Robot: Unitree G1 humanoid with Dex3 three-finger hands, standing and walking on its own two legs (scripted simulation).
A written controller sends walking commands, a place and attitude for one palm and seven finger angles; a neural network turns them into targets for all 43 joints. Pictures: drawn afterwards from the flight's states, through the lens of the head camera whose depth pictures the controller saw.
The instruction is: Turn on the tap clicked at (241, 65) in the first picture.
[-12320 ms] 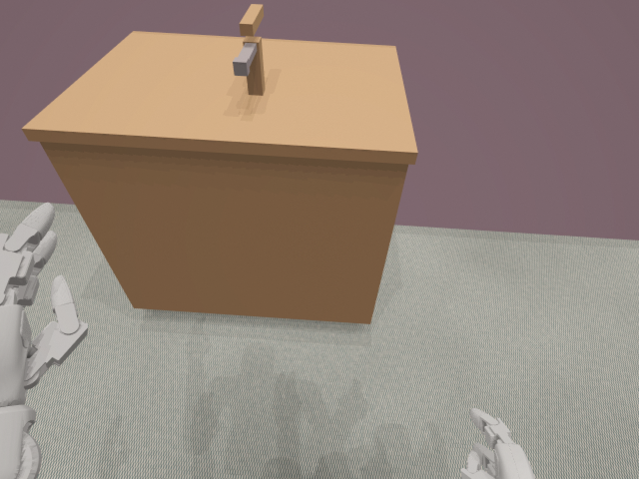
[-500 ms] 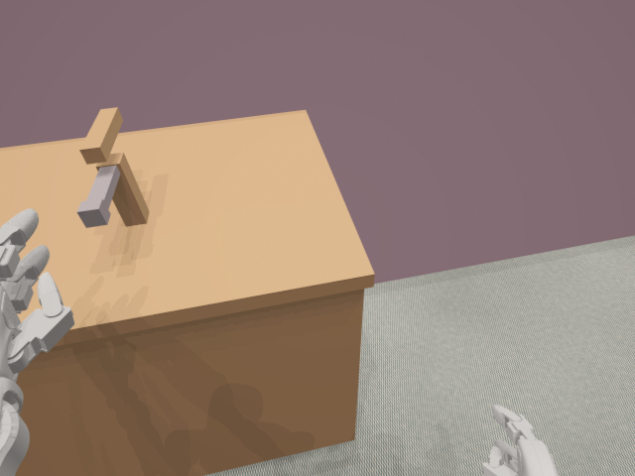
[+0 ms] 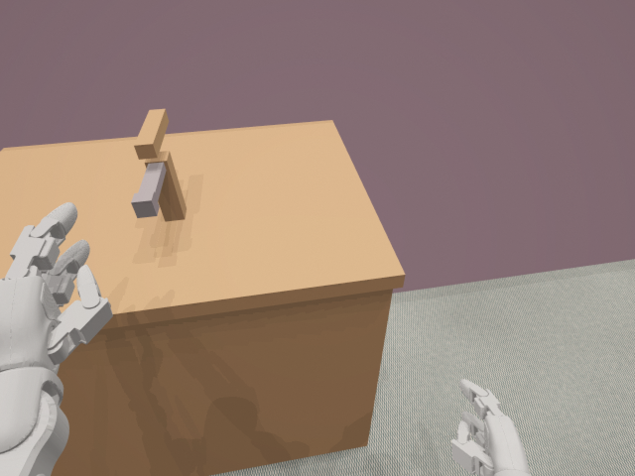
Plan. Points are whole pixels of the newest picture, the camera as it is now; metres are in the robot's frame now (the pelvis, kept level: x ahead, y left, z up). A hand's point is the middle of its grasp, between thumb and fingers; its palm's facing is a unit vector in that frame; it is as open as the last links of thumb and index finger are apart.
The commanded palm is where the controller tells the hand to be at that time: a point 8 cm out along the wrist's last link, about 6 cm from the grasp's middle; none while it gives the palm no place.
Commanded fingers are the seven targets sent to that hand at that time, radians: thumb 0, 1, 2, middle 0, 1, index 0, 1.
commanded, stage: turn the palm inward beside the body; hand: left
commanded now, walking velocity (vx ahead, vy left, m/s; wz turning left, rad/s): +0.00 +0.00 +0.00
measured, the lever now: (145, 204) +0.41 +0.33 +0.15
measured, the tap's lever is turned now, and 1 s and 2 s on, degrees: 0 0 0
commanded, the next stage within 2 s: reach beside the lever's end, fingers flat in 0.78 s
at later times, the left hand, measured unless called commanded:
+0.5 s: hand (119, 303) +0.19 +0.22 +0.21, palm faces +0.49 -0.86 -0.14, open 7.4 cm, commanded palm +0.13 +0.26 +0.22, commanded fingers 0.00 0.90 0.90 -0.20 -0.30 -0.20 -0.30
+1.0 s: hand (147, 297) +0.20 +0.20 +0.20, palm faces +0.51 -0.85 -0.14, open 7.4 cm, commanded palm +0.16 +0.24 +0.21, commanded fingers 0.00 0.90 0.90 -0.20 -0.30 -0.20 -0.30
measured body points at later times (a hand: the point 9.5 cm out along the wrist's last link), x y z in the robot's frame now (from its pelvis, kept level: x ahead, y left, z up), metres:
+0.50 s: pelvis +0.00 -0.01 +0.00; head -0.05 -0.04 +0.45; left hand +0.16 +0.26 +0.22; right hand +0.24 -0.21 -0.05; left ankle +0.01 +0.10 -0.73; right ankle +0.01 -0.10 -0.73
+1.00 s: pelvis +0.02 -0.05 +0.00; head -0.03 -0.08 +0.45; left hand +0.17 +0.24 +0.21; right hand +0.24 -0.25 -0.06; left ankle +0.01 +0.10 -0.73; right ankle +0.01 -0.10 -0.73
